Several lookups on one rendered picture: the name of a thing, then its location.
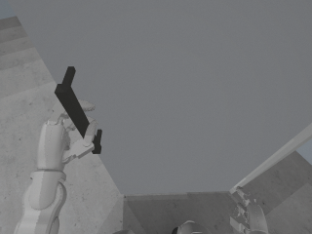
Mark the right robot hand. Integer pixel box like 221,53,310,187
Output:
230,186,268,234

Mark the right robot thigh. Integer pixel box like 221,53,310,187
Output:
176,222,212,234

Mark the left robot hand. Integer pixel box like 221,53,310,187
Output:
36,99,98,171

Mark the handle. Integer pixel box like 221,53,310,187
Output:
55,66,102,154

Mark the left robot forearm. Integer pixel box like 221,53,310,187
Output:
13,169,67,234

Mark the fridge door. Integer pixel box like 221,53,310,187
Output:
8,0,312,195

